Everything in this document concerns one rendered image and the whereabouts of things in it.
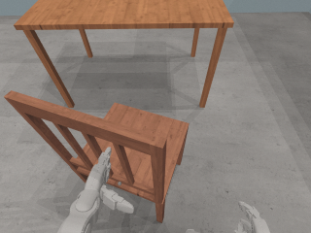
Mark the table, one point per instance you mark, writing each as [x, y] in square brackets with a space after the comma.
[83, 15]

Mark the right robot hand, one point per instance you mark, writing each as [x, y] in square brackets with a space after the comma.
[257, 225]

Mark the left robot forearm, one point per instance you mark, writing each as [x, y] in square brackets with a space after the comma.
[83, 213]

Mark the left robot hand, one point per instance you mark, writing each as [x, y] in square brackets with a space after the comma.
[98, 176]

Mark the chair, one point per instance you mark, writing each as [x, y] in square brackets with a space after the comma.
[145, 147]

